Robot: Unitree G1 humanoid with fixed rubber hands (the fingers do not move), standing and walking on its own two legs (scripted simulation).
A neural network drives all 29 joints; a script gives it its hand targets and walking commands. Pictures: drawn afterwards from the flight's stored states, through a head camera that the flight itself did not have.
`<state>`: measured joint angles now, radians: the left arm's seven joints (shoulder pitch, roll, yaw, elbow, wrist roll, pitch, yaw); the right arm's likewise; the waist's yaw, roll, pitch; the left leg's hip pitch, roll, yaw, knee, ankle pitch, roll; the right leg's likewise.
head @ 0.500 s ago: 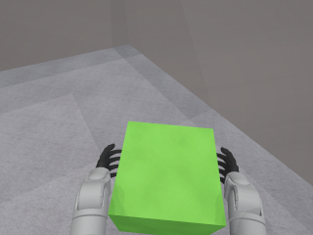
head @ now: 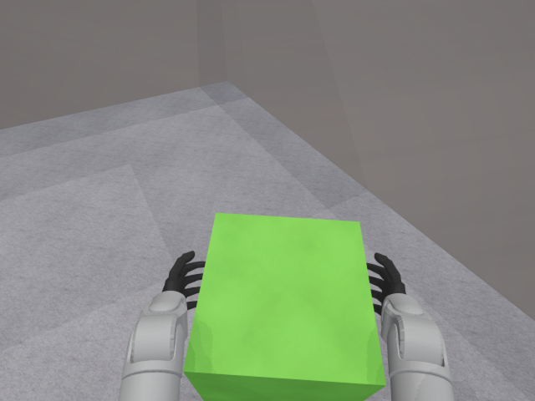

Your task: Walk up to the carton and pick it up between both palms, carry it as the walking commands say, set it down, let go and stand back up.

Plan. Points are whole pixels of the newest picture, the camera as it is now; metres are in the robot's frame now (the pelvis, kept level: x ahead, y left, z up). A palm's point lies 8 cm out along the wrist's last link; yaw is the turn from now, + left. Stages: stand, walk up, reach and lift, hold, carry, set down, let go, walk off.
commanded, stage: hold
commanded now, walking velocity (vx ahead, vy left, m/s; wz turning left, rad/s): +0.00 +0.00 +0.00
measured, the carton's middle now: (281, 313) +0.28 +0.00 -0.02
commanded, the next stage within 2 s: carry in 0.34 s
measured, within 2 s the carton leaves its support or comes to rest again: neither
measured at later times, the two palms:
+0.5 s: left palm (166, 295) +0.27 +0.18 +0.04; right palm (382, 297) +0.28 -0.15 +0.04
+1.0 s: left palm (113, 233) +0.36 +0.29 +0.08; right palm (301, 202) +0.44 -0.03 +0.08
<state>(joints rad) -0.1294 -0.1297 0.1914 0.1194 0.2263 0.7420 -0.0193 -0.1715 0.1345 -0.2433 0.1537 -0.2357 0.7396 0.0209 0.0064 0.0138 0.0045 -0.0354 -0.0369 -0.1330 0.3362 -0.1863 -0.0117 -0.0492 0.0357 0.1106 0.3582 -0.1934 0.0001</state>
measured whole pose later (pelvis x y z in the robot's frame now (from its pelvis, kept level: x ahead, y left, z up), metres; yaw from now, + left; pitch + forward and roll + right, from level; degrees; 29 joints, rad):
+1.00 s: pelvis +0.19 +0.08 -0.03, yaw +12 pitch +3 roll +2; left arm 0.08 -0.13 0.10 -0.50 0.04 1.22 0.11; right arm 0.03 0.13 -0.17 -0.45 -0.01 1.23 -0.08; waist 0.01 -0.04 -0.28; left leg -0.37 0.00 0.16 0.63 -0.29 0.05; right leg -0.04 -0.17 -0.22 0.53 -0.50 0.09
